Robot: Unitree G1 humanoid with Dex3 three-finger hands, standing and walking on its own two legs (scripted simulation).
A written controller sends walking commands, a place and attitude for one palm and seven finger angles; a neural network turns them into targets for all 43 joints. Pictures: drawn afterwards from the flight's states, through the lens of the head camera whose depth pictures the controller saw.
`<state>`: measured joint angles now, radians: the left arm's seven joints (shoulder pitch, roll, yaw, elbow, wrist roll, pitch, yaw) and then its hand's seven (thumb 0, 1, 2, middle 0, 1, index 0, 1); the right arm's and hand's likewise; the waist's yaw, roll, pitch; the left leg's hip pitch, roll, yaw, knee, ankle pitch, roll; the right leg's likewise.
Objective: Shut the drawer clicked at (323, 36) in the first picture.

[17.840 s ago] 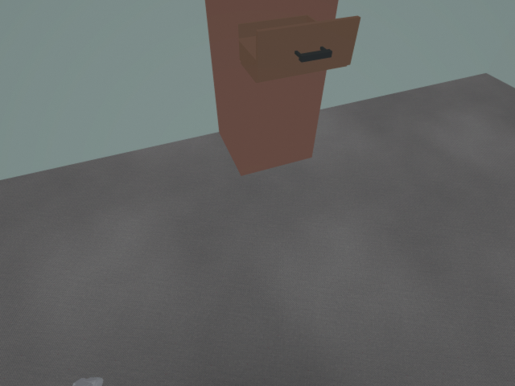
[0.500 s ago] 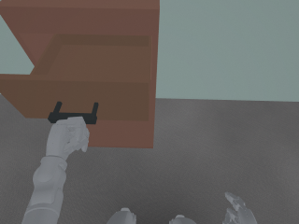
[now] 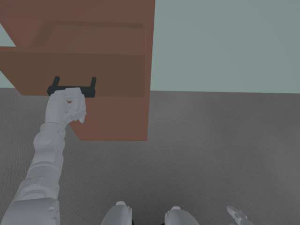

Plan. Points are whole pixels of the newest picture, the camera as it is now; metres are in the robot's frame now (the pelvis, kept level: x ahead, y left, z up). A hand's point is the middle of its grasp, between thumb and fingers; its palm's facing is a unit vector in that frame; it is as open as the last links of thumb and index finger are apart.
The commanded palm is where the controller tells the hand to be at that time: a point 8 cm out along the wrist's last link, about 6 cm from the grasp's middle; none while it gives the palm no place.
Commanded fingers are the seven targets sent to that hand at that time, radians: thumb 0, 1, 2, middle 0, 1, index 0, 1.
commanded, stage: push the drawer shut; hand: left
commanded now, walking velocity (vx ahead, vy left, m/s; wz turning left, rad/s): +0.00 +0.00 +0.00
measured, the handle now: (73, 85) +0.48 +0.22 +0.06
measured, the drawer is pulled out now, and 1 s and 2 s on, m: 0.14 0.02 0.00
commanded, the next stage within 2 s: pull the fist back off the drawer in 1.58 s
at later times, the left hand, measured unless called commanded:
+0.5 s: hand (87, 89) +0.48 +0.19 +0.05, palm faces -0.01 -1.00 -0.04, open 2.8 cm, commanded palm +0.47 +0.23 +0.06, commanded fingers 0.00 0.90 0.90 -1.40 -1.60 -1.40 -1.60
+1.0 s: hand (90, 74) +0.53 +0.19 +0.05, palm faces +0.00 -1.00 -0.03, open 2.9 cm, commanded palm +0.53 +0.23 +0.06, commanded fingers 0.00 0.90 0.90 -1.40 -1.60 -1.40 -1.60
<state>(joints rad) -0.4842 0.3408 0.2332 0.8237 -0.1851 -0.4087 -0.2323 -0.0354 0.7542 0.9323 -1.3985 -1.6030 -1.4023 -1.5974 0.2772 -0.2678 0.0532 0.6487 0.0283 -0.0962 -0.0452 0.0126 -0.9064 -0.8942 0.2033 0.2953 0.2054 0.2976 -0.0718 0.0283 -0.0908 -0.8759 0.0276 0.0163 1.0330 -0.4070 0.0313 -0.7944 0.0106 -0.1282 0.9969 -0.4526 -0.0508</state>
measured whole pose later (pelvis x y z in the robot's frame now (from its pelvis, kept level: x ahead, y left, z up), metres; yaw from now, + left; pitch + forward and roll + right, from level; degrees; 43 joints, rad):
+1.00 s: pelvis +0.01 +0.01 -0.02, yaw -2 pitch +23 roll -4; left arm -0.94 0.52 0.38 1.22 -0.06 -0.41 -0.20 -0.03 0.74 0.91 -1.40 -1.60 -1.40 -1.60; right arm 0.37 -0.28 0.06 0.65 -0.02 0.01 0.00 0.01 -0.91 -0.89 0.20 0.30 0.21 0.30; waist -0.18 0.04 -0.11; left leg -1.07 0.05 0.02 1.12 -0.44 0.05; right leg -0.98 0.03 -0.12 1.05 -0.46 -0.04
